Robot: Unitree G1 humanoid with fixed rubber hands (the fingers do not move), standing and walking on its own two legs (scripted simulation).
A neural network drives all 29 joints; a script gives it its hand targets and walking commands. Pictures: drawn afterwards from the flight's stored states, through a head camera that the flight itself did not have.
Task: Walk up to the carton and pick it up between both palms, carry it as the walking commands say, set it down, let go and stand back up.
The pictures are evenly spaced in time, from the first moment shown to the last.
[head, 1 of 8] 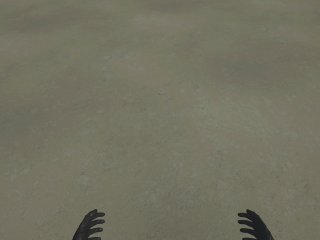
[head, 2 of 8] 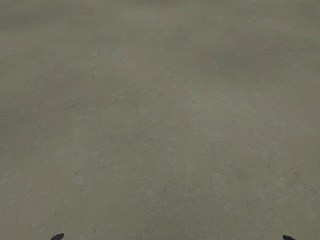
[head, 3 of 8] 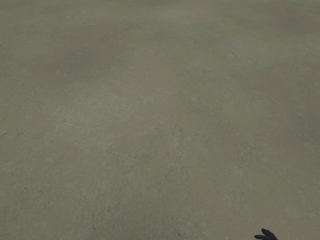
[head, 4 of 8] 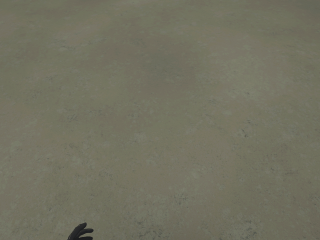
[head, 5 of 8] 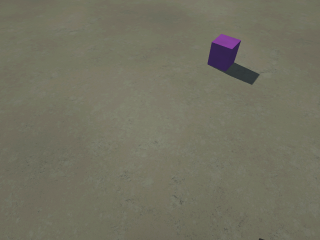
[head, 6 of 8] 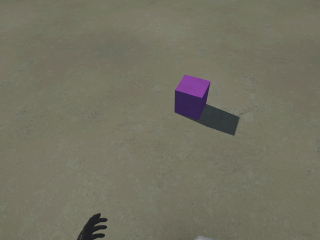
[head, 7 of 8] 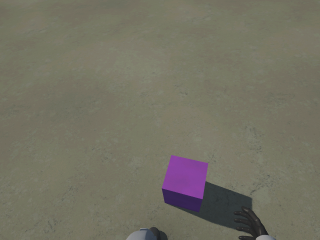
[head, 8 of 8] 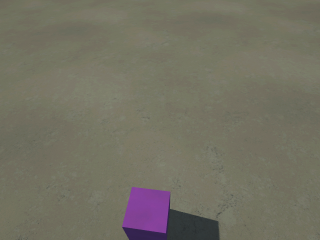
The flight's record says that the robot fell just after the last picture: no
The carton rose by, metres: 0.00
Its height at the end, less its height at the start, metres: +0.00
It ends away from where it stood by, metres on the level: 0.00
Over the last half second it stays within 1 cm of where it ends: yes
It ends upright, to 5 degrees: yes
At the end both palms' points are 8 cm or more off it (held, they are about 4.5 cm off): yes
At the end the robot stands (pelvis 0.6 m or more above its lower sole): yes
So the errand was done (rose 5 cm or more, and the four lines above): no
